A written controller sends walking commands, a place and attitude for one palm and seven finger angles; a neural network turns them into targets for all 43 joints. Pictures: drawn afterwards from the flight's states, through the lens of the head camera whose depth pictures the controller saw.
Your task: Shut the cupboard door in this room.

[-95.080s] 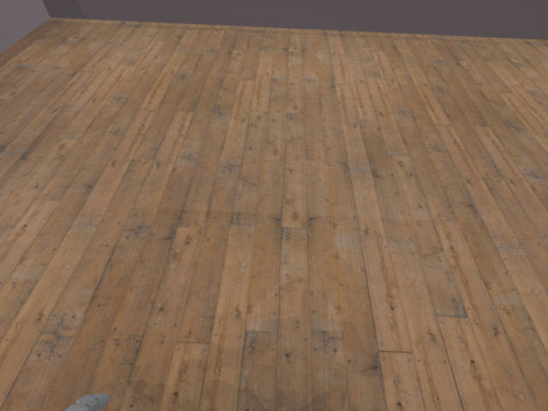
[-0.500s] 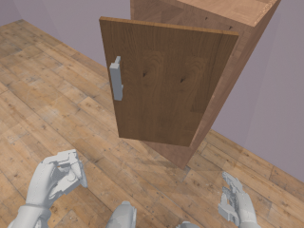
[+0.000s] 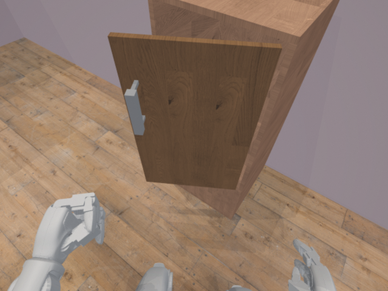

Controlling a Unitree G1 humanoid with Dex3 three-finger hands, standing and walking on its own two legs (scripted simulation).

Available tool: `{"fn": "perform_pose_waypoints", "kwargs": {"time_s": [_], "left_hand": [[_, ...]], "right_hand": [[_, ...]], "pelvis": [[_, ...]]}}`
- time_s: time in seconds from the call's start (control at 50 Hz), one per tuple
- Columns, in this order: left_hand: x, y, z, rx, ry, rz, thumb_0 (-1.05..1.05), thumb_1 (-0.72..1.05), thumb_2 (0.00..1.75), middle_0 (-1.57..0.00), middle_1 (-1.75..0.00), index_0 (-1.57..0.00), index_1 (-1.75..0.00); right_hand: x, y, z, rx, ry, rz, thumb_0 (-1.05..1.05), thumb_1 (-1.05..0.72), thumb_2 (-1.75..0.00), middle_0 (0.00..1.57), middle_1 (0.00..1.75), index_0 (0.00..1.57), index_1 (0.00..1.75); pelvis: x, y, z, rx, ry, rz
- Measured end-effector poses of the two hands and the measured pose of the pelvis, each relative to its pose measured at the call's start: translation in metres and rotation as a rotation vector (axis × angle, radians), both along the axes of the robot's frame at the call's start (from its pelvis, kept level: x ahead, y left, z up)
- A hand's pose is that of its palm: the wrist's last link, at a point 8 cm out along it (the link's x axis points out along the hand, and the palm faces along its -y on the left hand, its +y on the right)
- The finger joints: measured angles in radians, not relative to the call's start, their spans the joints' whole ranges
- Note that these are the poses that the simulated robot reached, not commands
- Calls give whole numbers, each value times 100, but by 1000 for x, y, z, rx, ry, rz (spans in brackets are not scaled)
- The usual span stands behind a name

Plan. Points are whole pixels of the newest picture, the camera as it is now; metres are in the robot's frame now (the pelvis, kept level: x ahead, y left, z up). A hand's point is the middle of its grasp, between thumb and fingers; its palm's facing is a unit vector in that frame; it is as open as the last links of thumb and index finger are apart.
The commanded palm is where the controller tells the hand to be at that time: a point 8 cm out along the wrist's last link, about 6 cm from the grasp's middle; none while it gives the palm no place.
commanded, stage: raise the hand and make a fist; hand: left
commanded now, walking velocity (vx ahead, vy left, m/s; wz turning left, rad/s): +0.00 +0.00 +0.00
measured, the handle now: (137, 108) +0.53 +0.18 +0.07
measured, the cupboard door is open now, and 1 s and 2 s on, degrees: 30 30 30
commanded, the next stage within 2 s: bring the fist close to the handle in 0.18 s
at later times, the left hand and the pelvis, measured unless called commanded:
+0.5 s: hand (110, 206) +0.26 +0.17 +0.07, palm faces -0.07 -1.00 -0.04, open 3.1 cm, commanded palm +0.25 +0.22 +0.07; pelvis +0.00 +0.00 +0.00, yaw +0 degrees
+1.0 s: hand (135, 160) +0.36 +0.15 +0.07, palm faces -0.07 -1.00 -0.03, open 3.1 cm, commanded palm +0.35 +0.20 +0.07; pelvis +0.01 +0.00 +0.01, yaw -1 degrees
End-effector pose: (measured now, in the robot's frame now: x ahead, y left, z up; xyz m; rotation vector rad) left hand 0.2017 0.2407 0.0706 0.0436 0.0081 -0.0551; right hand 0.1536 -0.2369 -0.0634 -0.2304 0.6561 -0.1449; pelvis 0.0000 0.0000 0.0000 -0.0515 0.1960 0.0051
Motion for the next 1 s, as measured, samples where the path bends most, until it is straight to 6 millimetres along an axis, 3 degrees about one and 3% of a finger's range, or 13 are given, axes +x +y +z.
{"fn": "perform_pose_waypoints", "kwargs": {"time_s": [0.36, 0.54, 1.0], "left_hand": [[8, -6, -1, 4, -10, 2, 1, 89, 90, -130, -150, -130, -150], [51, -16, -2, -14, -37, -32, 1, 90, 90, -130, -150, -131, -150], [143, -39, 1, -21, -39, -17, 1, 90, 90, -130, -150, -130, -150]], "right_hand": [[19, 3, -2, 17, -26, 20, 2, -90, -90, 20, 30, 21, 30], [17, 6, -7, 10, 3, 28, 2, -90, -90, 20, 30, 21, 30], [-22, -7, -17, 12, 183, -53, 2, -90, -90, 20, 30, 21, 30]], "pelvis": [[5, -4, -2, 5, 12, 0], [5, -1, -4, 2, 25, 3], [9, 2, 6, 19, 42, -21]]}}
